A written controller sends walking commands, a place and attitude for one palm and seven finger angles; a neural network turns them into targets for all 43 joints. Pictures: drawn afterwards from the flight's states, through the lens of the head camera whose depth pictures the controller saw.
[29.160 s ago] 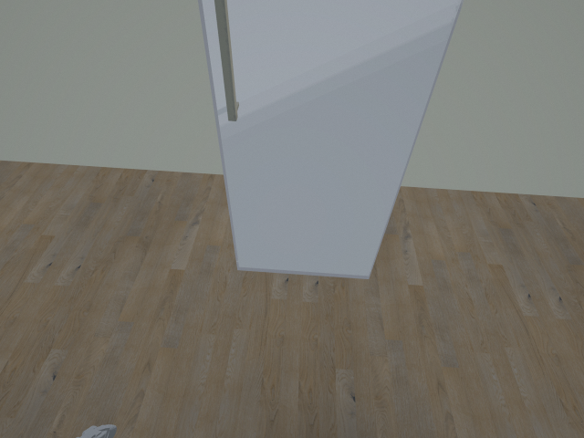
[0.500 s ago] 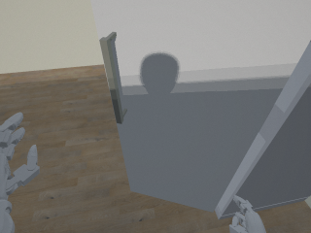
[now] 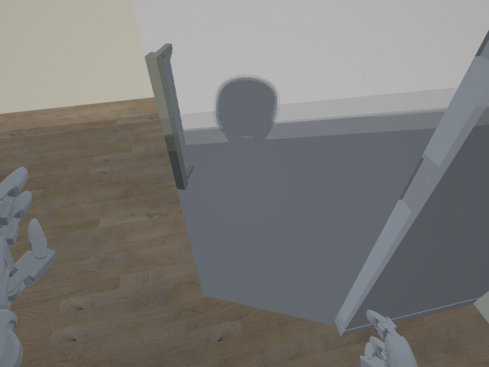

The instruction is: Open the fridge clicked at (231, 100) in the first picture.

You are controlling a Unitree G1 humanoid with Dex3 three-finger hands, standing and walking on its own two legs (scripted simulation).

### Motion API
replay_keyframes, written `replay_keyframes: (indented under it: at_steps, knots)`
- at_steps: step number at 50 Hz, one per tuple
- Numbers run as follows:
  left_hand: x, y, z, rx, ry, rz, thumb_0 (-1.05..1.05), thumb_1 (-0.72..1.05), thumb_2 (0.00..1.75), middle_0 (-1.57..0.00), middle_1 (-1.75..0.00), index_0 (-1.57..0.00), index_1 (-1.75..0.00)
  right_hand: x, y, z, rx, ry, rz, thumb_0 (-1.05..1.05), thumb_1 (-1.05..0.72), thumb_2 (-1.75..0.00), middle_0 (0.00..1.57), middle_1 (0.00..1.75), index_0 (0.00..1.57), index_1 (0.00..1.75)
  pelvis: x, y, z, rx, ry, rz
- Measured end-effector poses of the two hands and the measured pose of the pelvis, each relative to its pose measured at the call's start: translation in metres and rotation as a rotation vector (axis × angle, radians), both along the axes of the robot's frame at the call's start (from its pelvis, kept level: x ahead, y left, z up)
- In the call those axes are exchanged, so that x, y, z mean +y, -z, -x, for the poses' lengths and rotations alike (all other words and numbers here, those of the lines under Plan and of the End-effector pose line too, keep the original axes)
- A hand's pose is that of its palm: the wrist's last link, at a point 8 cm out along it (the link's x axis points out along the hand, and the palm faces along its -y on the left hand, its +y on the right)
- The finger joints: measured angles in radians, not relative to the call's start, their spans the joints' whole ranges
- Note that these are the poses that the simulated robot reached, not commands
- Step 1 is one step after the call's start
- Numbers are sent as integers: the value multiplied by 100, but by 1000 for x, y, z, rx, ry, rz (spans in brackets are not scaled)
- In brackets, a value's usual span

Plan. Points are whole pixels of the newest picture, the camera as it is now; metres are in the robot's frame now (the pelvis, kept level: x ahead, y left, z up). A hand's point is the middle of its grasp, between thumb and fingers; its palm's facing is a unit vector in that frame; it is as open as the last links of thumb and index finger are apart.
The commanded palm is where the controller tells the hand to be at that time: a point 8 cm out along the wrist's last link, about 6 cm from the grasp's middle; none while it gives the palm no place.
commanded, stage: step back with the hand held close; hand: left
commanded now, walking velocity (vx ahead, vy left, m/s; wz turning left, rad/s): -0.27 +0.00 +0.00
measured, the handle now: (175, 126) +0.49 +0.20 +0.16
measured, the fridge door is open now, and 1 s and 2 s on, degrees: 64 64 64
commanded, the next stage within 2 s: stop stepping back and stand still in 1.02 s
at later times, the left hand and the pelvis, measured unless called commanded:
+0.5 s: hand (1, 297) +0.14 +0.30 +0.15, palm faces +0.48 -0.75 -0.45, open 7.4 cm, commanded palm +0.08 +0.33 +0.17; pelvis -0.07 +0.03 -0.02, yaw -1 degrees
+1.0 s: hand out of the picture +0.03 +0.30 +0.16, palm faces +0.52 -0.76 -0.39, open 7.4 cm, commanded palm -0.03 +0.33 +0.17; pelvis -0.16 +0.03 -0.03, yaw +2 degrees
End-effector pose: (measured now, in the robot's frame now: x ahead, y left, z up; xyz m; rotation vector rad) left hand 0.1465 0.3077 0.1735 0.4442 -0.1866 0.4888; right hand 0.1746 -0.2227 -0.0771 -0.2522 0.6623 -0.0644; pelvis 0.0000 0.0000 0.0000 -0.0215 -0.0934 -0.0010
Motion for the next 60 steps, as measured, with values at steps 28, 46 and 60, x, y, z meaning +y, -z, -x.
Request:
replay_keyframes:
  at_steps: [28,46,60]
  knots:
    - [26,9,66,-37,21,-114,1,89,90,-21,-31,-21,-30,30,18,82,34,49,6,1,-90,-89,20,30,21,30,33,21,75,66,2,-2]
    - [23,1,142,-135,29,-189,1,88,90,-22,-31,-21,-30,16,22,146,31,34,45,1,-90,-89,20,30,20,30,22,32,139,40,-55,-6]
    - [37,6,214,-149,38,-113,1,88,90,-21,-31,-21,-30,43,7,212,-10,12,31,1,-90,-89,20,30,21,30,28,26,218,54,-25,20]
